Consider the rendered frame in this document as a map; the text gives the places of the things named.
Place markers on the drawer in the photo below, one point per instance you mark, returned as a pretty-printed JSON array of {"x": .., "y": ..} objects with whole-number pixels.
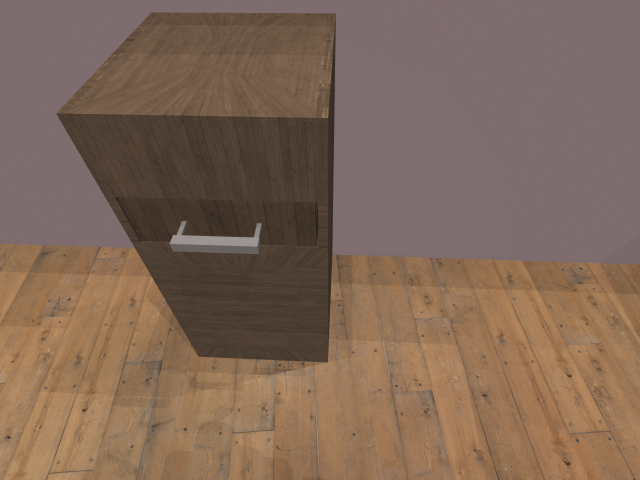
[{"x": 283, "y": 223}]

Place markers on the handle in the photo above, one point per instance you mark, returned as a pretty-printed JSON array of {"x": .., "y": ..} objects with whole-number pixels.
[{"x": 216, "y": 244}]

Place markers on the cabinet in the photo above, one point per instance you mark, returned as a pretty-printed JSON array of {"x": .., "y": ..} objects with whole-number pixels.
[{"x": 223, "y": 106}]

